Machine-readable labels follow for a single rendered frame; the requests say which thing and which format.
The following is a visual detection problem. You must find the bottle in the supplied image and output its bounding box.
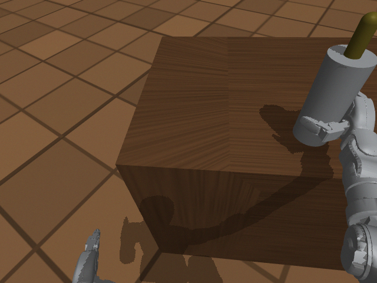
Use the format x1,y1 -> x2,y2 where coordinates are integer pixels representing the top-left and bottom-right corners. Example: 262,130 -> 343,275
293,12 -> 377,147

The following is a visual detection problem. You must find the left robot hand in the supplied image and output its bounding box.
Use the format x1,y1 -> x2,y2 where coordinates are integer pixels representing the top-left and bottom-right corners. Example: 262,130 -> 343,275
72,229 -> 116,283

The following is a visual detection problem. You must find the right robot arm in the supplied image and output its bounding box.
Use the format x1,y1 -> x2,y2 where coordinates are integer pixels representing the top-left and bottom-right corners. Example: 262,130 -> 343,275
339,129 -> 377,283

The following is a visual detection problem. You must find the right robot hand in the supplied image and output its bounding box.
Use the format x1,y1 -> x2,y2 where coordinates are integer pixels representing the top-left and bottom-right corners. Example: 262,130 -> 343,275
300,92 -> 375,142

